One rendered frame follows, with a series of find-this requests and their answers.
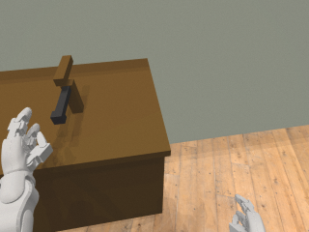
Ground robot left hand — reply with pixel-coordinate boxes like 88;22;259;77
1;107;53;176

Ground tap lever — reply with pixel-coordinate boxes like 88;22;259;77
50;86;71;125

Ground counter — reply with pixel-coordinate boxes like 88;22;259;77
0;55;171;232

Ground robot right hand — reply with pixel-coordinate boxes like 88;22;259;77
229;194;266;232

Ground robot left forearm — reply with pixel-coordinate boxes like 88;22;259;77
0;170;40;232

